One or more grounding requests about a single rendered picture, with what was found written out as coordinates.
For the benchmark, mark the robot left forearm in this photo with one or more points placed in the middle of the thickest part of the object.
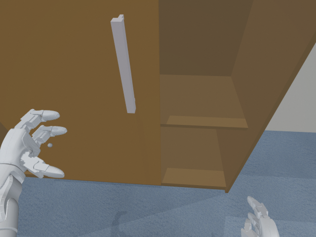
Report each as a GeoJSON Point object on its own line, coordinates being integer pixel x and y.
{"type": "Point", "coordinates": [11, 179]}

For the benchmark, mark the robot right hand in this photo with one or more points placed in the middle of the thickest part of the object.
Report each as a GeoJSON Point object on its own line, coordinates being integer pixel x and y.
{"type": "Point", "coordinates": [264, 225]}

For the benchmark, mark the handle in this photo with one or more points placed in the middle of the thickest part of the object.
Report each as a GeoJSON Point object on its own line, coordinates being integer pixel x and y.
{"type": "Point", "coordinates": [120, 41]}

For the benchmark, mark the robot left hand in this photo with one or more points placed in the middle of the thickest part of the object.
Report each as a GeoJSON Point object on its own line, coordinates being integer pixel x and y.
{"type": "Point", "coordinates": [17, 142]}

